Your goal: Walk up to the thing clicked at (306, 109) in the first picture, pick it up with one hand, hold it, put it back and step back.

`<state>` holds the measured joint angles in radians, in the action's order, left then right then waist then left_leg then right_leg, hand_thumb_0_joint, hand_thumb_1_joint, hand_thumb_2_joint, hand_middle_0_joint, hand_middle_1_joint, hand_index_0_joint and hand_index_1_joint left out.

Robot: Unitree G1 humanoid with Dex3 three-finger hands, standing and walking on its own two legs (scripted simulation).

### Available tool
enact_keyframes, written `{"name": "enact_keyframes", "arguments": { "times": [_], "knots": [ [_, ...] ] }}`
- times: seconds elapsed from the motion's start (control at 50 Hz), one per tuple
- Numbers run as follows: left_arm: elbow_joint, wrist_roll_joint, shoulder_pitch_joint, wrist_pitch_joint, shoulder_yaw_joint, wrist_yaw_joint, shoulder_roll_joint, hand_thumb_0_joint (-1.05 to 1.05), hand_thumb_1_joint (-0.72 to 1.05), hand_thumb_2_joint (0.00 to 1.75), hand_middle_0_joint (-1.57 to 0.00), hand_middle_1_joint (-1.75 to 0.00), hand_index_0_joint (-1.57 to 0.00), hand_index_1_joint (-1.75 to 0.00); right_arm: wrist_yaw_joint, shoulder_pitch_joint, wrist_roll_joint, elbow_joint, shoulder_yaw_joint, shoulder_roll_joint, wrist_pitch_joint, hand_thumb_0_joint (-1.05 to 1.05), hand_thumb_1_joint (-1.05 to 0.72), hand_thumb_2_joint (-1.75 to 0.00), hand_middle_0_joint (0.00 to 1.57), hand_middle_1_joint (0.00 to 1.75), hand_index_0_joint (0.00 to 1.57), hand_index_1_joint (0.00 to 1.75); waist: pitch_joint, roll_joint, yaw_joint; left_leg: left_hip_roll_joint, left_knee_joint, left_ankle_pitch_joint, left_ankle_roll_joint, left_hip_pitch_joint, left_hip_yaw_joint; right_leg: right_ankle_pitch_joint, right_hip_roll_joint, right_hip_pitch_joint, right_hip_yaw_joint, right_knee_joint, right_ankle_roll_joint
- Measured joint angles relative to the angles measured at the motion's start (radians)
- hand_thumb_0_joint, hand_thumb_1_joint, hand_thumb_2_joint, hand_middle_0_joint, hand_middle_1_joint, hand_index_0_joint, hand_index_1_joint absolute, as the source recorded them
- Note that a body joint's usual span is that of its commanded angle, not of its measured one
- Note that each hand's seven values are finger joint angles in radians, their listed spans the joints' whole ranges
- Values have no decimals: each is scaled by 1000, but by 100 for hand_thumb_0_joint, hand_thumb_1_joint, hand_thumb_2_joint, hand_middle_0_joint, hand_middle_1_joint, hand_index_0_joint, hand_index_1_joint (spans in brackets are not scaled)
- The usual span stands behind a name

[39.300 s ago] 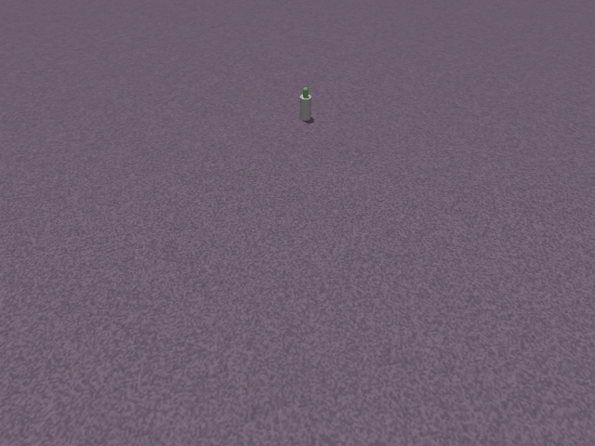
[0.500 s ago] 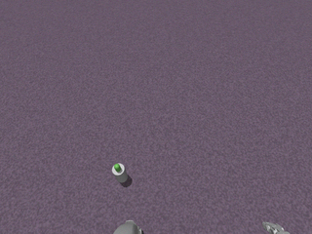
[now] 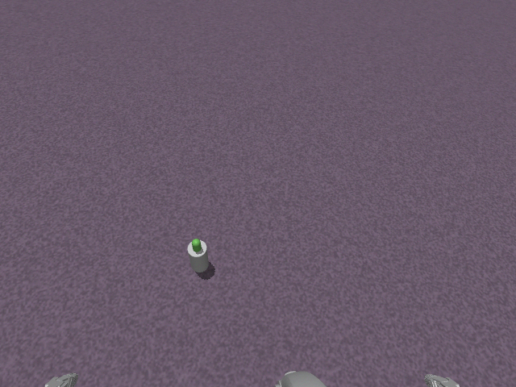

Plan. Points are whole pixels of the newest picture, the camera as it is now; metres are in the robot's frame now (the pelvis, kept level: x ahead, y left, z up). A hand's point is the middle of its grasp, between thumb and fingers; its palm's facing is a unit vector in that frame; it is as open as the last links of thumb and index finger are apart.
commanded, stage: step back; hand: left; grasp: from the side
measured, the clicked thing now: (198, 253) +0.65 +0.20 -0.66
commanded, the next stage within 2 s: none
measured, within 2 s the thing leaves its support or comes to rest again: neither
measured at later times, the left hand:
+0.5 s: hand out of the picture -0.06 +0.25 -0.14, palm faces +0.01 -0.90 -0.43, open 7.4 cm
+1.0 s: hand out of the picture -0.28 +0.21 -0.15, palm faces -0.01 -0.91 -0.42, open 7.4 cm
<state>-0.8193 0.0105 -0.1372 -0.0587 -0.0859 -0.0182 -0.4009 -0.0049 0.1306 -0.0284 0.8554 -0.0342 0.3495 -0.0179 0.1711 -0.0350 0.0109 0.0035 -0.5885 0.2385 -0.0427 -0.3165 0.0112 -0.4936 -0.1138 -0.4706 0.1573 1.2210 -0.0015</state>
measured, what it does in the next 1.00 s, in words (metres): walks backwards: right foot, then left foot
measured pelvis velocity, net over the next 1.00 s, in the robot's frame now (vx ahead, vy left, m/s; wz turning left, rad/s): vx -0.34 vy -0.06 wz -0.02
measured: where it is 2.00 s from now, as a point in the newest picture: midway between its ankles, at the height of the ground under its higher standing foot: outside the picture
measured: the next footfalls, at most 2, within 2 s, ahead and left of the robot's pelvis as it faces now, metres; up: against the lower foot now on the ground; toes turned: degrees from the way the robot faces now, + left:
right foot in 0.20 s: -0.08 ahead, -0.16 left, +0.00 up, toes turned -1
left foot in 0.52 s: -0.15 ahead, +0.09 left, +0.00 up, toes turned +0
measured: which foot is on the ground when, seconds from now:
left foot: down 0.00-0.24, up 0.26-0.50, down 0.52-0.88, up 0.90-1.00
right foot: up 0.00-0.18, down 0.20-0.54, up 0.56-0.84, down 0.86-1.00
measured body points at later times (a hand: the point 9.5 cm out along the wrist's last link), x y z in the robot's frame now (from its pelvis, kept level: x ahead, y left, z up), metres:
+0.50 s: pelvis -0.17 -0.03 -0.01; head -0.11 -0.03 +0.43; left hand -0.06 +0.29 -0.11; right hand -0.10 -0.35 -0.14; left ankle -0.19 +0.09 -0.72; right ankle -0.12 -0.16 -0.73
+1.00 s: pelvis -0.34 -0.06 -0.01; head -0.30 -0.08 +0.44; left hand -0.28 +0.25 -0.12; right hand -0.21 -0.38 -0.13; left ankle -0.30 +0.08 -0.67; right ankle -0.34 -0.18 -0.73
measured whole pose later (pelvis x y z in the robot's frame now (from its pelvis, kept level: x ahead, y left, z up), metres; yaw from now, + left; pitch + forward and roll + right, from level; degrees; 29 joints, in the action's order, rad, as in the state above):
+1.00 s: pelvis -0.34 -0.06 -0.01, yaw -1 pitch -2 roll +1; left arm -0.89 0.05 -0.21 -0.04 -0.06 0.00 -0.36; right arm -0.02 0.12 0.00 0.85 -0.05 0.41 -0.05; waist 0.13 0.02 0.04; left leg 0.09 -1.11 0.46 0.01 -0.55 0.13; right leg -0.36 0.01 -0.30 0.04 0.69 0.02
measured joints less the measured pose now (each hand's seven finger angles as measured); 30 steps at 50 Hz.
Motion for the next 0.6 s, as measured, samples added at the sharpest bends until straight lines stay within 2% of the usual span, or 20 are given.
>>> {"name": "enact_keyframes", "arguments": {
  "times": [0.1, 0.16, 0.2, 0.22, 0.24, 0.28, 0.3, 0.34, 0.38, 0.42, 0.48, 0.52, 0.54, 0.56, 0.6],
  "knots": [
    [-13, 6, -37, -2, -3, 8, -4, 1, 90, 90, -20, -30, -20, -30, -1, -26, 1, -43, -2, 4, 7, 0, -90, -90, 21, 30, 21, 30, 7, 5, 4, -28, -1, -48, 6, -50, -22, -12, 46, 103, -27, -164, -28],
    [-24, 8, -49, 1, -2, 17, -1, 1, 90, 90, -20, -30, -20, -30, 5, -37, -1, -60, -3, 17, -2, 0, -90, -90, 21, 30, 21, 30, 8, 16, 8, -46, -20, -73, 22, -93, -35, 11, 82, 178, -71, -351, -15],
    [-33, 11, -64, 10, -2, 26, 3, 1, 90, 90, -20, -30, -20, -30, 7, -39, 0, -63, -6, 30, -13, 0, -90, -90, 21, 30, 21, 30, -4, 26, 11, -55, -44, -85, 36, -132, -40, 71, 101, 243, -104, -523, 5],
    [-42, 16, -66, 15, -5, 28, 13, 1, 90, 90, -20, -30, -20, -30, 7, -41, 3, -60, -9, 42, -18, 0, -90, -90, 21, 30, 21, 30, -4, 50, 9, -69, -62, -89, 43, -152, -29, 71, 91, 255, -118, -562, 0],
    [-47, 23, -70, 16, -4, 31, 27, 1, 90, 90, -20, -30, -20, -30, 5, -41, 8, -52, -15, 52, -24, 0, -90, -90, 21, 30, 21, 30, -1, 77, 0, -65, -88, -45, 46, -169, 5, 80, 79, 250, -135, -559, -1],
    [-42, 31, -91, 12, 4, 38, 37, 1, 90, 90, -20, -30, -20, -30, -5, -19, 12, -29, -24, 52, -38, 0, -90, -90, 21, 30, 21, 30, -20, 66, 13, 8, -230, 136, 56, -214, 61, 92, 100, 218, -127, -532, 8],
    [-42, 31, -100, 10, 7, 36, 42, 1, 90, 90, -20, -30, -20, -30, -6, -5, 15, -19, -25, 54, -42, 0, -90, -90, 21, 30, 21, 30, -27, 57, 21, 47, -327, 173, 59, -232, 82, 104, 115, 210, -119, -534, 12],
    [-44, 34, -102, 4, 10, 29, 53, 1, 90, 90, -20, -30, -20, -30, -8, 27, 24, -9, -26, 62, -38, 0, -90, -90, 21, 30, 21, 30, -37, 56, 20, 99, -471, 187, 58, -245, 109, 135, 135, 200, -120, -558, 8],
    [-37, 38, -93, 2, 8, 22, 55, 1, 90, 90, -20, -30, -20, -30, -10, 57, 27, -2, -24, 67, -31, 0, -90, -90, 21, 30, 21, 30, -40, 56, 14, 112, -530, 197, 58, -219, 109, 162, 148, 185, -128, -574, 5],
    [-20, 41, -73, 5, 7, 16, 49, 1, 90, 90, -20, -30, -20, -30, -11, 83, 26, 5, -22, 67, -28, 0, -90, -90, 20, 30, 21, 30, -37, 56, 7, 101, -494, 221, 60, -162, 97, 180, 156, 164, -142, -576, 2],
    [16, 37, -31, 10, 8, 7, 34, 1, 90, 90, -20, -30, -20, -30, -11, 105, 18, 19, -17, 58, -27, 0, -90, -90, 20, 30, 21, 30, -24, 49, -4, 60, -303, 241, 55, -47, 56, 197, 167, 123, -171, -553, -4],
    [38, 27, 2, 7, 12, 6, 21, 1, 90, 90, -20, -30, -20, -30, -9, 114, 14, 26, -16, 51, -17, 0, -90, -90, 20, 30, 21, 30, -14, 39, -14, 37, -98, 145, 44, 44, 22, 193, 180, 84, -190, -508, -11],
    [43, 22, 23, 3, 12, 6, 10, 1, 90, 90, -20, -30, -20, -30, -10, 107, 9, 37, -19, 37, -13, 0, -90, -90, 20, 30, 21, 30, 2, 11, -13, 53, -67, 121, 33, 54, 10, 190, 200, 67, -182, -481, -13],
    [45, 16, 39, -1, 11, 4, 5, 1, 90, 90, -20, -30, -20, -30, -7, 98, 6, 42, -16, 25, -14, 0, -90, -90, 20, 30, 21, 30, 17, -9, -4, 62, -72, 115, 26, 49, -2, 169, 196, 51, -156, -451, -3],
    [37, 12, 52, -11, 11, -1, 8, 1, 90, 90, -20, -30, -20, -30, 3, 87, 1, 39, -6, 17, -12, 0, -90, -90, 21, 30, 21, 30, 20, -1, -14, 43, -89, 102, 19, 22, 9, 9, 125, 14, -104, -312, 8]
  ]
}}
